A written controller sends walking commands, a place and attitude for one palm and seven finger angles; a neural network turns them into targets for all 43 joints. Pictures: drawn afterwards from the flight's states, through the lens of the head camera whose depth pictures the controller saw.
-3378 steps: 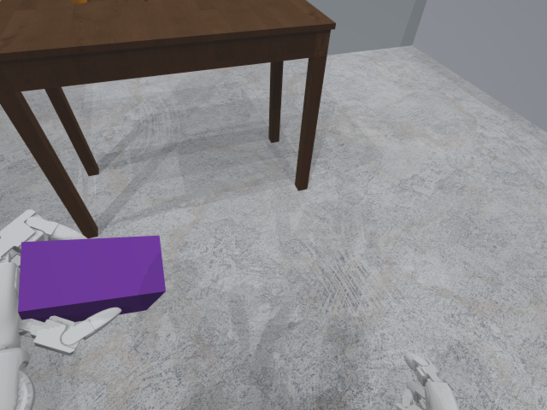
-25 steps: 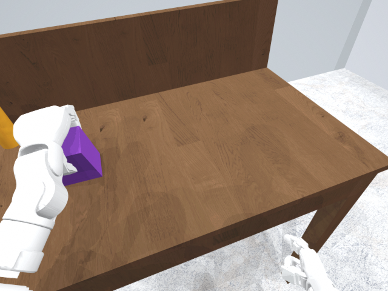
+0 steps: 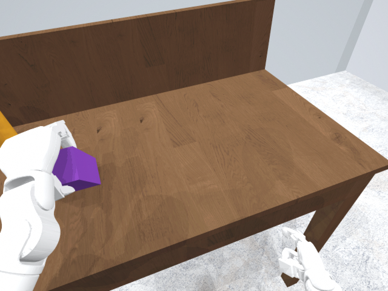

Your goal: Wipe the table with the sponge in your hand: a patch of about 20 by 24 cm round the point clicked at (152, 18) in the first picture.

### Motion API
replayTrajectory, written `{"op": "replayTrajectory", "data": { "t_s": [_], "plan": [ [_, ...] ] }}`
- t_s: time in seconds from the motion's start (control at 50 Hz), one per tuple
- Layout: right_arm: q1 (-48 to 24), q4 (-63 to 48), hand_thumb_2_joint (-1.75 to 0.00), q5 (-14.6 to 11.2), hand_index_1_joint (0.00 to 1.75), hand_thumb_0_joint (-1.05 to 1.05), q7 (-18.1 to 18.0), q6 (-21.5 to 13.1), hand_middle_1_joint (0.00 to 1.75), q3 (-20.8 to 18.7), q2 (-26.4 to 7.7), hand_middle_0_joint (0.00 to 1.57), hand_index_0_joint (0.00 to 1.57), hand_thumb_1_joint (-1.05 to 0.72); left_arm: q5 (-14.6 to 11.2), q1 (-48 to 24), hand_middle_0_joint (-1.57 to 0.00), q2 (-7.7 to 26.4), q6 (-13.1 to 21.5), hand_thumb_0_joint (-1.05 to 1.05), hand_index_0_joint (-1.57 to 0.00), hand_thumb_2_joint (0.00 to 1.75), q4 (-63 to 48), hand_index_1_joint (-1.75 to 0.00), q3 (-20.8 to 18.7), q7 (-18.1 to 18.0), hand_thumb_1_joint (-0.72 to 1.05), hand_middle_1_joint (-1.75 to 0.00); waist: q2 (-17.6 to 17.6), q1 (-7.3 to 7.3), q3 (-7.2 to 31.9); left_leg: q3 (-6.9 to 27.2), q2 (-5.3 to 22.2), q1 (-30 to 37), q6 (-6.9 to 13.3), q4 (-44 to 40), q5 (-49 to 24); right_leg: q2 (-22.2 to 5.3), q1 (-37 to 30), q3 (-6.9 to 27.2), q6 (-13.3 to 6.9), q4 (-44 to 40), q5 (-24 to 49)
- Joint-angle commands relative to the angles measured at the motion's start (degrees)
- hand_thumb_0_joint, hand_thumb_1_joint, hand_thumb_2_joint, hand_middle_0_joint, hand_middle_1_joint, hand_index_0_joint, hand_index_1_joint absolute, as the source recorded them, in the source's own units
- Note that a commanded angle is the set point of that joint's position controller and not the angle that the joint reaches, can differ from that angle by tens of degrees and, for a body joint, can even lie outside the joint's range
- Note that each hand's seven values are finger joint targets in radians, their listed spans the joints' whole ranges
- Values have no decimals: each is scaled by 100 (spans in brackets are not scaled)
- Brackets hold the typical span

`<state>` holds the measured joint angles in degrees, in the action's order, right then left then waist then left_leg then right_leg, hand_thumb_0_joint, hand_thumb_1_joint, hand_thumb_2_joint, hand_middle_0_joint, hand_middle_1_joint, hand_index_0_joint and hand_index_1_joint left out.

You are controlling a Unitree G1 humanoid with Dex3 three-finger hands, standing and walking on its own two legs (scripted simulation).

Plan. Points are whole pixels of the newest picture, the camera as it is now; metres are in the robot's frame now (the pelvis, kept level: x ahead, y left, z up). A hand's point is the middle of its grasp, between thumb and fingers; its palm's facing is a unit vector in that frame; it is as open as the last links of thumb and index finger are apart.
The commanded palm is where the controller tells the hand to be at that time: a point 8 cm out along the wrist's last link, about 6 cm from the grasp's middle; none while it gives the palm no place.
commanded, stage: wipe back along the first lane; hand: left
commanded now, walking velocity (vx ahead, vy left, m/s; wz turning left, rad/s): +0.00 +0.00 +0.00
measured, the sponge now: (67, 175) +0.29 +0.32 +0.11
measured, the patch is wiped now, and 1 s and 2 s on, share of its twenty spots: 0.90 0.90 0.90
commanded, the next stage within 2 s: lift the sponge slowly off the table in 0.46 s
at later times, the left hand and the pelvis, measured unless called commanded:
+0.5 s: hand (52, 182) +0.23 +0.28 +0.18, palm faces +0.35 -0.13 -0.93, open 10.0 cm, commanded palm +0.16 +0.26 +0.19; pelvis +0.00 +0.00 +0.00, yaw -1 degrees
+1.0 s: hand (50, 187) +0.21 +0.27 +0.18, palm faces +0.36 -0.18 -0.92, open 9.9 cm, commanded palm +0.16 +0.26 +0.22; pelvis -0.01 -0.01 +0.00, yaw +0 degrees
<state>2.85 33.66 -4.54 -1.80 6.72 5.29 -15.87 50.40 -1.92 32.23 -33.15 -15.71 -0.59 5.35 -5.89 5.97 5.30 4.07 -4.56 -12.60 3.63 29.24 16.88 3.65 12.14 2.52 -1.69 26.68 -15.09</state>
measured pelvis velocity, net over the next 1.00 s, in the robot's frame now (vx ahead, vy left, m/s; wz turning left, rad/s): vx -0.01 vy -0.01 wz -0.01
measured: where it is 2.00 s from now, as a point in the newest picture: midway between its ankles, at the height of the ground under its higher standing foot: outside the picture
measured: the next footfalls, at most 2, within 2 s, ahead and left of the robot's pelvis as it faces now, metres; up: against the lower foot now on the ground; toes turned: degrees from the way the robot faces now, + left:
none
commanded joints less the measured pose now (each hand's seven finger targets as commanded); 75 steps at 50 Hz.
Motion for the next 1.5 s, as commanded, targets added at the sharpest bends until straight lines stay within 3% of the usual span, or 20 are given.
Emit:
{"op": "replayTrajectory", "data": {
  "t_s": [0.0, 0.14, 0.38, 0.42, 0.46, 0.52, 0.6, 0.62, 0.68, 0.72, 0.78, 0.82, 0.88, 1.02, 1.14, 1.2, 1.34, 1.38, 1.42, 1.48],
  "plan": [
    [-1347, -1085, -90, -32, 30, 0, -69, -312, 30, -230, -484, 20, 20, -90, -382, -138, -120, 363, -63, 0, -120, 130, -379, -160, 72, 279, 10, -160, 716, 11, 382, 41, 393, 12, -132, -358, -1632, -140, -303, -230, -207, -185, 1418],
    [-1374, -1193, -90, -35, 30, 0, -99, -402, 30, -213, -453, 20, 20, -90, -452, 114, -120, 352, -109, 0, -120, 130, -804, -160, 13, 81, 10, -160, 641, 79, 705, 55, 367, 47, -127, -256, -1686, -157, -495, -156, -229, -94, 1509],
    [-1394, -1190, -90, -50, 30, 0, -65, -384, 30, -229, -419, 20, 20, -90, -656, 994, -120, 11, -141, 0, -120, 130, -1216, -160, 49, -148, 10, -160, 671, 83, 281, 90, 436, -46, -145, -304, -1473, -104, -288, -180, -204, -107, 1224],
    [-1505, -1222, -90, -54, 30, 0, -60, -410, 30, -240, -422, 20, 20, -90, -652, 1038, -120, 219, -120, 0, -120, 130, -1481, -160, -138, -213, 10, -160, 742, 89, 421, 125, 436, 6, -137, -276, -1456, -63, -361, 26, -235, -105, 1257],
    [-1418, -1249, -90, -53, 30, 0, -37, -414, 30, -243, -380, 20, 20, -90, -703, 1251, -120, -76, -131, 0, -120, 130, -1511, -160, 67, -241, 10, -160, 708, 90, 334, 94, 430, -35, -138, -248, -1535, -109, -329, -140, -206, -85, 1297],
    [-1542, -1241, -90, -47, 30, 0, -21, -382, 30, -254, -395, 20, 20, -90, -724, 1464, -120, 144, -120, 0, -120, 130, -1838, -160, -158, -310, 10, -160, 661, 114, 381, 120, 434, 9, -137, -241, -1496, -61, -386, 49, -240, -90, 1342],
    [-1457, -1232, -90, -31, 30, 0, -60, -333, 30, -253, -394, 20, 20, -90, -746, 1273, -120, 100, -140, 0, -120, 130, -1990, -160, -103, -380, 10, -160, 514, 99, 310, 72, 417, 19, -132, -231, -1530, -107, -341, -68, -217, -85, 1306],
    [-1526, -1253, -90, -41, 30, 0, -81, -384, 30, -247, -389, 20, 20, -90, -738, 1172, -120, 347, -140, 0, -120, 130, -2118, -160, -310, -428, 10, -160, 516, 105, 376, 129, 428, 57, -134, -258, -1429, -50, -350, 95, -253, -100, 1183],
    [-1406, -1199, -90, -37, 30, 0, -127, -387, 30, -229, -384, 20, 20, -90, -735, 1004, -120, 129, -184, 0, -120, 130, -1902, -160, -109, -440, 10, -160, 548, 66, 214, 118, 434, 34, -150, -288, -1437, -78, -242, -82, -236, -132, 1066],
    [-1529, -1227, -90, -36, 30, 0, -163, -441, 30, -213, -384, 20, 20, -90, -706, 760, -120, 434, -179, 0, -120, 130, -2091, -160, -303, -462, 10, -160, 485, 89, 289, 165, 414, 87, -133, -313, -1334, -36, -286, 103, -276, -148, 984],
    [-1404, -1156, -90, -18, 30, 0, -223, -441, 30, -210, -389, 20, 20, -90, -696, 635, -120, 334, -228, 0, -120, 130, -1729, -160, -200, -428, 10, -160, 576, 73, 186, 113, 400, 58, -135, -294, -1345, -90, -223, -7, -240, -190, 941],
    [-1593, -1216, -90, -35, 30, 0, -214, -490, 30, -194, -374, 20, 20, -90, -659, 442, -120, 564, -204, 0, -120, 130, -2113, -160, -339, -415, 10, -160, 279, 112, 410, 168, 410, 169, -150, -372, -1345, -42, -361, 133, -305, -148, 926],
    [-1467, -1185, -90, -9, 30, 0, -210, -521, 30, -202, -354, 20, 20, -90, -696, 493, -120, 387, -216, 0, -120, 130, -1955, -160, -192, -384, 10, -160, 289, 120, 363, 143, 406, 134, -157, -360, -1512, -83, -376, -50, -275, -146, 1053],
    [-1599, -1118, -90, -17, 30, 0, -256, -556, 30, -169, -398, 20, 20, -90, -618, -20, -120, 1066, -190, 0, -120, 130, -1872, -160, -647, -309, 10, -160, 381, 124, 384, 154, 365, 149, -149, -378, -1304, -72, -370, 240, -298, -263, 836],
    [-1610, -1232, -90, 15, 30, 0, -272, -607, 30, -147, -354, 20, 20, -90, -604, -382, -120, 1146, -127, 0, -120, 130, -2170, -160, -614, -205, 10, -160, 170, 208, 749, 115, 286, 258, -123, -311, -1549, -157, -594, 179, -288, -217, 1066],
    [-1596, -1101, -90, 10, 30, 0, -292, -588, 30, -155, -372, 20, 20, -90, -576, -487, -120, 1098, -123, 0, -120, 130, -1822, -160, -541, -150, 10, -160, 288, 152, 493, 95, 297, 232, -141, -347, -1439, -151, -416, 176, -271, -293, 931],
    [-1626, -1114, -90, 30, 30, 0, -348, -680, 30, -136, -375, 20, 20, -90, -475, -1178, -120, 1618, -63, 0, -120, 130, -1884, -160, -839, -129, 10, -160, 106, 213, 727, 139, 258, 298, -138, -367, -1404, -170, -540, 304, -328, -329, 783],
    [-1626, -1050, -90, 23, 30, 0, -346, -688, 30, -140, -362, 20, 20, -90, -483, -1137, -120, 1331, -64, 0, -120, 130, -1682, -160, -579, -84, 10, -160, 98, 169, 561, 118, 264, 314, -150, -408, -1392, -167, -436, 253, -313, -374, 758],
    [-1764, -1085, -90, 3, 30, 0, -342, -761, 30, -136, -363, 20, 20, -90, -442, -1284, -120, 1685, -36, 0, -120, 130, -1945, -160, -843, -102, 10, -160, 104, 208, 775, 181, 272, 388, -149, -416, -1402, -132, -549, 481, -363, -351, 762],
    [-1663, -1015, -90, 36, 30, 0, -369, -735, 30, -144, -362, 20, 20, -90, -438, -1449, -120, 1495, -28, 0, -120, 130, -1677, -160, -665, -68, 10, -160, 141, 185, 617, 125, 259, 363, -155, -434, -1371, -176, -448, 301, -321, -409, 700]
  ]
}}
